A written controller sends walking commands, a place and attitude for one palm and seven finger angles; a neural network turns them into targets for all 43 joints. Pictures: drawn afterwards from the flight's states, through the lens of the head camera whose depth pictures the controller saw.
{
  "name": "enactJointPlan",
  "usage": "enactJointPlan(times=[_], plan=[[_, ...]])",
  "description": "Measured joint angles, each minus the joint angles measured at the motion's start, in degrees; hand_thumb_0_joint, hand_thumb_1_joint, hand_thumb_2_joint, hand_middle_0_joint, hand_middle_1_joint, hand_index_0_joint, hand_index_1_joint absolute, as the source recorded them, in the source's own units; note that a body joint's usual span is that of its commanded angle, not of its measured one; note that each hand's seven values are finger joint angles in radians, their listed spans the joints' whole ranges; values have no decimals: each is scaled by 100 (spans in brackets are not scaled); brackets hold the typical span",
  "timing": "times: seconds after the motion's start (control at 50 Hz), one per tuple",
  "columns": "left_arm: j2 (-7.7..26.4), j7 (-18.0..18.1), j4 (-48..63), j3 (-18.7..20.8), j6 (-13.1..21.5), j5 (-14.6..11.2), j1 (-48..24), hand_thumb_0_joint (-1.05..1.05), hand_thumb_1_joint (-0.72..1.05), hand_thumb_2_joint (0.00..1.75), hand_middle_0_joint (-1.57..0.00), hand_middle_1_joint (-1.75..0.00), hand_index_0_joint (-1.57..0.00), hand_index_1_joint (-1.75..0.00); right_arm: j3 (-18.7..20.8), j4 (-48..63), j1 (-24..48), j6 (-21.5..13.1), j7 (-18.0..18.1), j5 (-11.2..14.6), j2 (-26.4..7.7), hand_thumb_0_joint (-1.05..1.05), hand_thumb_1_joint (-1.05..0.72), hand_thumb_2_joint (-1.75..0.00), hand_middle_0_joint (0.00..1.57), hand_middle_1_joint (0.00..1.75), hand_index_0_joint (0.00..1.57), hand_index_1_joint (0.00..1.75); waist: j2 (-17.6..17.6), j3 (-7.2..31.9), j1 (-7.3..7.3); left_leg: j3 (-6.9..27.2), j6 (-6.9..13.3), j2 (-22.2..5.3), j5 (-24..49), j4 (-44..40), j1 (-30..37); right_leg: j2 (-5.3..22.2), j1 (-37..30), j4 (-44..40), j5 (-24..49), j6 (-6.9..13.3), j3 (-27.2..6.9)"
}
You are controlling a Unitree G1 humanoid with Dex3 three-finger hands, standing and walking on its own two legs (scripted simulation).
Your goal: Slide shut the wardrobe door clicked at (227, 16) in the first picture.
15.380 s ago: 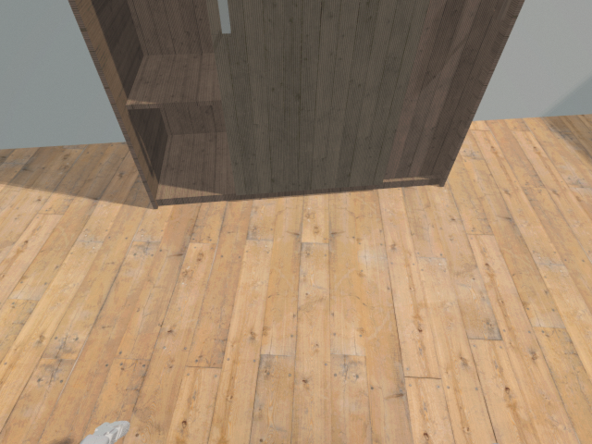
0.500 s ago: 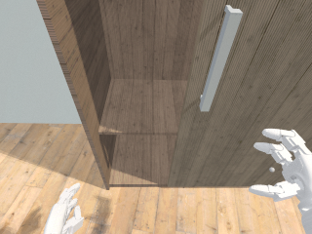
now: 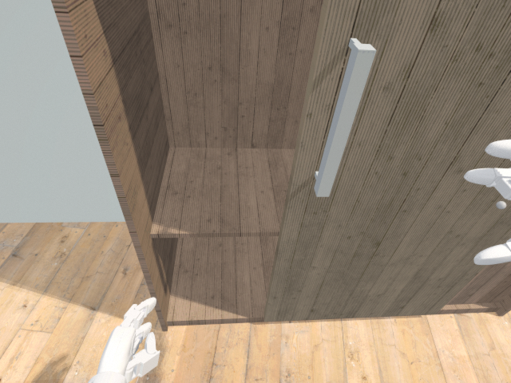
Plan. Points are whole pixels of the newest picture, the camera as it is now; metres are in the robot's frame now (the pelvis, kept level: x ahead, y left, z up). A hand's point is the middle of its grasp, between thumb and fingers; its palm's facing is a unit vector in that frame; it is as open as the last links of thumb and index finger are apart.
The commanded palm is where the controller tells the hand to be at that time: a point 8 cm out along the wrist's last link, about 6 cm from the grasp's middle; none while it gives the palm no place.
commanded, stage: raise the hand with hooked fingers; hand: right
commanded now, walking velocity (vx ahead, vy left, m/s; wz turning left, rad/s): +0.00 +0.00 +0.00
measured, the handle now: (335, 126) +0.51 -0.14 +0.18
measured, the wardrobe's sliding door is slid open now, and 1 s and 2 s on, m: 0.37 0.37 0.37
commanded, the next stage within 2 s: move the hooked fingers beside the handle in 0.46 s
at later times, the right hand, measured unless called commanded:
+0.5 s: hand (468, 218) +0.28 -0.27 +0.20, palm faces +0.04 +0.99 -0.13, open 14.0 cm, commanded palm +0.24 -0.31 +0.21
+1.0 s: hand (445, 180) +0.33 -0.25 +0.22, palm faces +0.01 +1.00 -0.06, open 14.0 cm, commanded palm +0.30 -0.29 +0.20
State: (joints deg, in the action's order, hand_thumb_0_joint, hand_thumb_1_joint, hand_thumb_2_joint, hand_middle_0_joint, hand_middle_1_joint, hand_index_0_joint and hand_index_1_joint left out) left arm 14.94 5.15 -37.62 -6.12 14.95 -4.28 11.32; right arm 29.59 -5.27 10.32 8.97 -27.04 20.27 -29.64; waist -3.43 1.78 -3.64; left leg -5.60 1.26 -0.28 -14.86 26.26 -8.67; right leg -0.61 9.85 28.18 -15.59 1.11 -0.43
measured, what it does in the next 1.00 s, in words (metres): stands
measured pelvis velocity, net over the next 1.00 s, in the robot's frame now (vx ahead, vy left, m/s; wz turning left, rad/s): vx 0.00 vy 0.01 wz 0.02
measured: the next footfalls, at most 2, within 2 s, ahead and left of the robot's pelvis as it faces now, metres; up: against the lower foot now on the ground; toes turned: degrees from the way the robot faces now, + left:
none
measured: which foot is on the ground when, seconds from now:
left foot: down 0.00-1.00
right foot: down 0.00-1.00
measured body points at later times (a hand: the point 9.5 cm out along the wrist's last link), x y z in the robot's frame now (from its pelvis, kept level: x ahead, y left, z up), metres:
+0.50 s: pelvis -0.01 +0.01 +0.00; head -0.02 +0.04 +0.45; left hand +0.19 +0.24 -0.07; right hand +0.27 -0.32 +0.20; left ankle +0.00 +0.10 -0.74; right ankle +0.00 -0.11 -0.74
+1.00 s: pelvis +0.00 +0.01 +0.00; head -0.02 +0.03 +0.45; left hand +0.18 +0.24 -0.08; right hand +0.32 -0.30 +0.22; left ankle +0.00 +0.10 -0.74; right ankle +0.00 -0.11 -0.74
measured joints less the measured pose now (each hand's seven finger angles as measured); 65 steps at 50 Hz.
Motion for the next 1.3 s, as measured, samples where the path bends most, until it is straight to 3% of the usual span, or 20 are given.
enactJointPlan(times=[0.08, 0.14, 0.24, 0.32, 0.38, 0.48, 0.58, 0.66, 0.8, 0.88, 0.96, 1.06, 1.12, 1.24, 1.3], plan=[[123, -46, 57, 63, -97, -81, 4, 1, 90, 90, -20, -30, -21, -30, 33, -593, 296, 354, -126, -35, -242, -1, 50, -30, 30, 120, 30, 120, -40, -18, 57, 2, 16, 5, 22, 22, -109, 7, 93, -8, 39, -17, 3], [233, -81, 161, 142, -159, -113, 6, 1, 90, 90, -20, -30, -21, -30, -124, -494, 79, 544, -195, -106, -156, -1, 50, -30, 30, 120, 30, 120, -91, -74, 100, 38, 15, 4, 32, 68, -212, 9, 168, 8, 53, -13, 39], [207, -71, 174, 204, -136, -29, 63, 1, 90, 90, -20, -30, -20, -30, -159, 354, -546, 224, -114, -5, 274, -1, 50, -30, 30, 120, 30, 120, -30, -36, 143, 113, 24, 35, 18, 57, -161, 39, 68, -46, 33, -18, 111], [99, -44, 89, 186, -76, -7, 102, 1, 90, 90, -20, -30, -20, -30, 78, 310, -429, -40, 84, 76, 250, -1, 50, -30, 30, 120, 30, 120, 52, 40, 118, 96, 58, 77, -9, 29, -35, 78, -45, -50, -3, -58, 92], [108, -26, 69, 174, -74, -51, 57, 1, 90, 90, -20, -30, -20, -30, 163, -187, -71, 112, 181, 3, 96, -1, 50, -30, 30, 120, 30, 120, 6, -11, 79, 56, 70, 87, 1, 28, -27, 89, -19, -8, 0, -75, 51], [185, -4, 155, 170, -99, -102, -21, 1, 90, 90, -20, -30, -20, -30, -156, -335, -16, 429, 46, -187, 34, -1, 50, -30, 30, 120, 30, 120, -110, -139, 59, 25, 57, 49, 43, 55, -148, 52, 104, -7, 70, -54, 22], [98, -11, 127, 127, -68, -30, -28, 1, 90, 90, -20, -30, -20, -30, -150, 229, -420, 120, -118, 8, 237, -1, 50, -30, 30, 120, 30, 120, -84, -52, 97, 75, 52, 56, 32, 39, -117, 58, 38, -57, 58, -49, 69], [26, -22, 50, 109, -19, -34, 13, 1, 90, 90, -20, -30, -20, -30, 11, -1, -216, -24, 4, 80, 206, -1, 50, -30, 30, 120, 30, 120, -36, 40, 75, 56, 65, 69, -1, 31, -46, 69, -19, -50, 24, -68, 49], [150, 23, 76, 134, -52, -95, -25, 1, 90, 90, -20, -30, -20, -30, -340, -788, 381, 353, 133, -291, 97, -1, 51, -30, 30, 120, 30, 120, -85, -161, 51, -16, 54, 29, 38, 59, -176, 30, 148, -7, 84, -52, -22], [151, 52, 35, 140, -39, -46, -7, 1, 90, 90, -20, -30, -20, -30, -526, -559, 437, 60, 116, -303, 317, -1, 51, -30, 30, 120, 30, 120, -61, -172, 93, 9, 41, 20, 43, 38, -170, 20, 128, -41, 86, -37, 1], [69, 46, -57, 112, -35, -16, 12, 1, 90, 90, -20, -30, -20, -30, -436, -847, 736, -213, 159, -204, 349, -1, 51, -30, 30, 120, 30, 120, 0, -46, 185, 58, 41, 33, 14, 32, -150, 32, 77, -70, 49, -40, 49], [90, -9, 53, 127, -132, -59, 52, 1, 90, 90, -20, -30, -20, -30, -372, -1529, 1075, 139, 291, -372, 63, -1, 50, -30, 30, 120, 30, 120, -14, -49, 286, 115, 37, 35, 14, 56, -264, 35, 154, -87, 51, -37, 105], [148, -28, 129, 182, -189, -69, 122, 1, 90, 90, -20, -30, -20, -30, -432, -1536, 1047, 256, 302, -477, 68, -1, 50, -30, 30, 120, 30, 120, -33, -100, 282, 134, 23, 23, 28, 57, -339, 24, 216, -102, 68, -21, 124], [149, 0, 8, 222, -205, -23, 219, 1, 90, 90, -20, -30, -20, -30, -457, -1214, 1020, -188, 323, -404, 388, -1, 50, -30, 30, 120, 30, 120, 31, -81, 234, 140, 8, 22, -1, 28, -273, 20, 160, -110, 24, -8, 127], [124, 7, -36, 216, -206, -27, 210, 1, 90, 90, -20, -30, -20, -30, -511, -1366, 1217, -242, 398, -416, 400, -1, 50, -30, 30, 120, 30, 120, 46, -42, 243, 132, 6, 17, -22, 24, -235, 14, 129, -105, 0, -8, 118]])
